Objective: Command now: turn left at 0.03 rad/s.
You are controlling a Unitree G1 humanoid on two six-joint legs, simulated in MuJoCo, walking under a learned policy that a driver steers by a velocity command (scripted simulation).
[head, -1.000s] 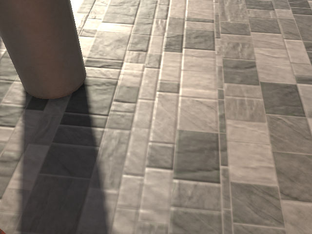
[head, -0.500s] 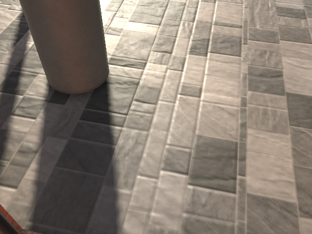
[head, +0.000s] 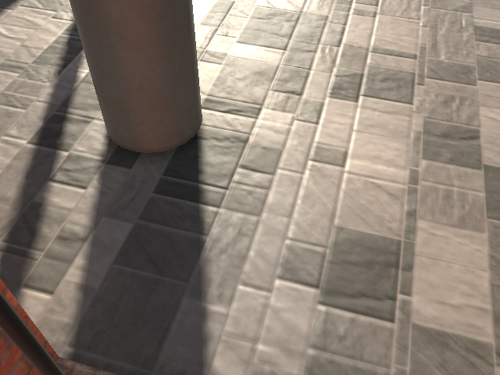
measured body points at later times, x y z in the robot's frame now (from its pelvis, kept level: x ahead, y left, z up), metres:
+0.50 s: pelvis -0.01 +0.01 +0.01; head -0.01 +0.00 +0.46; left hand -0.01 +0.23 -0.15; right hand +0.02 -0.23 -0.15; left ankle +0.01 +0.13 -0.73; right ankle -0.02 -0.10 -0.73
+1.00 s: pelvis +0.02 +0.00 +0.01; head +0.01 +0.00 +0.46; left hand +0.02 +0.24 -0.15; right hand +0.02 -0.24 -0.15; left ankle +0.01 +0.12 -0.73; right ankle -0.02 -0.10 -0.73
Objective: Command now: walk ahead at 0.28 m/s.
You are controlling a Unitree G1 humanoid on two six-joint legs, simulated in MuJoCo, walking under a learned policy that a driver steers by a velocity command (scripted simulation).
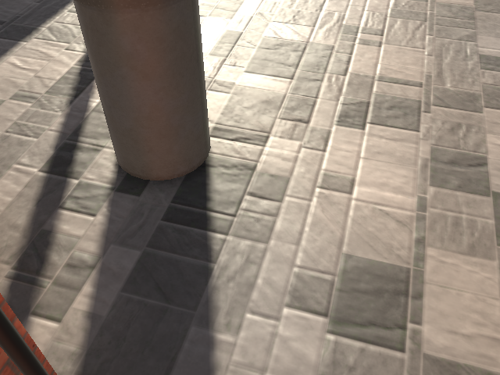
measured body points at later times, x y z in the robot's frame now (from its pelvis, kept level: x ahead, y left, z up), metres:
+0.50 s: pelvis +0.24 -0.04 -0.15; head +0.24 -0.05 +0.30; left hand +0.37 +0.19 -0.27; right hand +0.08 -0.23 -0.29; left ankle +0.01 +0.12 -0.70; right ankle +0.27 -0.14 -0.90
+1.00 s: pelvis +0.58 -0.03 -0.38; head +0.61 -0.03 +0.07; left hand +0.47 +0.19 -0.52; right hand +0.77 -0.25 -0.49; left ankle +0.66 +0.06 -1.11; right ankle +0.35 -0.18 -0.83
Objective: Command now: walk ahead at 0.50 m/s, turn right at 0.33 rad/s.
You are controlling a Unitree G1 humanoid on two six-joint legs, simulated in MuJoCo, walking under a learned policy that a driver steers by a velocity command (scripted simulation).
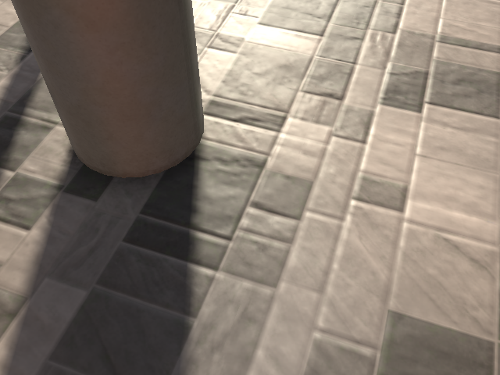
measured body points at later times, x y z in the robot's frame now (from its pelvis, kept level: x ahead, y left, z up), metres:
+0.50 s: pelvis +0.30 -0.11 -0.01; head +0.33 -0.14 +0.44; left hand +0.50 +0.10 -0.11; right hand +0.32 -0.40 -0.14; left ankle +0.22 +0.08 -0.63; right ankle +0.33 -0.19 -0.73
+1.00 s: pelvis +0.59 -0.19 +0.00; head +0.61 -0.21 +0.45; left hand +0.80 +0.00 -0.12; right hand +0.61 -0.51 -0.09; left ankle +0.69 -0.14 -0.73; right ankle +0.42 -0.23 -0.64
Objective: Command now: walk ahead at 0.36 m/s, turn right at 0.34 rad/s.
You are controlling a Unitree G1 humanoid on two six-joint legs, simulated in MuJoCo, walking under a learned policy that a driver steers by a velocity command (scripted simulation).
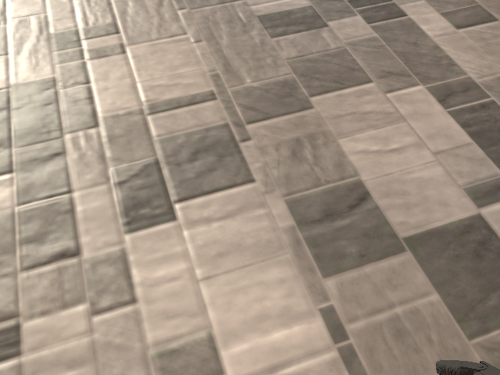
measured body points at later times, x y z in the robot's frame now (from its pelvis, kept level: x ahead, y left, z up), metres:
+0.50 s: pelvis +0.13 -0.02 +0.00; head +0.17 -0.03 +0.45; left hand +0.28 +0.26 -0.08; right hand +0.29 -0.29 -0.11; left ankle +0.11 +0.11 -0.66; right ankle +0.21 -0.14 -0.73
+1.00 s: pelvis +0.13 +0.02 +0.01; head +0.15 +0.06 +0.46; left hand +0.16 +0.35 -0.10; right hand +0.40 -0.16 -0.06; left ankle +0.12 +0.11 -0.73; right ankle +0.23 -0.12 -0.68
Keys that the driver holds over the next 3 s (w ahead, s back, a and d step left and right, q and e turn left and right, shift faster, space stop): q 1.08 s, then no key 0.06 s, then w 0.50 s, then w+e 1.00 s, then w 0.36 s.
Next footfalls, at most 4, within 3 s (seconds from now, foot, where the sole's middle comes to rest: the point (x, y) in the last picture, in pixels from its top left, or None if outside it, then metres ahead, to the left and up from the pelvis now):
0.28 right None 0.25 -0.13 -0.77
0.66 left None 0.16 0.12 -0.77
1.18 right None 0.25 -0.08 -0.77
1.56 left None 0.17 0.20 -0.77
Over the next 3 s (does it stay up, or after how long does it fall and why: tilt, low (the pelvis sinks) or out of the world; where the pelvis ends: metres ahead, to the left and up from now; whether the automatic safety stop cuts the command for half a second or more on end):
stays up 0.87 0.34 0.00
